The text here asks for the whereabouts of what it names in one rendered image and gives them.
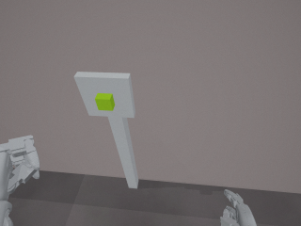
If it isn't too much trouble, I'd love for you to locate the button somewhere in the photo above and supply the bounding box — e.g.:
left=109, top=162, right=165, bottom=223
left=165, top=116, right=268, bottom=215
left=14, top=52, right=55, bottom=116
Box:
left=95, top=93, right=115, bottom=111

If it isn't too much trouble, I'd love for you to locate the robot left hand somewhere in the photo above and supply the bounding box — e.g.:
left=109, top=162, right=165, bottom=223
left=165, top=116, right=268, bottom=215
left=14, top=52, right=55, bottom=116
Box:
left=0, top=135, right=40, bottom=201

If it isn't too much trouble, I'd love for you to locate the robot left forearm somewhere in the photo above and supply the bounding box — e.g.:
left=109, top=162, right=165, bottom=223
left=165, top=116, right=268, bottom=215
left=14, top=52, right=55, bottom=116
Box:
left=0, top=201, right=14, bottom=226

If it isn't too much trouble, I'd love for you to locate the panel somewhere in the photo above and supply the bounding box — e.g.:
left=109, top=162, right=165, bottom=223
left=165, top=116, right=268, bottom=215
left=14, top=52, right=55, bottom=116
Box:
left=74, top=72, right=139, bottom=189

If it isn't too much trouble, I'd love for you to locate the robot right hand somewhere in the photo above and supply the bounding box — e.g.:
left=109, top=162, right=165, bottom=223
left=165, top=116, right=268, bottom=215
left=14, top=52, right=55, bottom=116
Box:
left=220, top=189, right=257, bottom=226

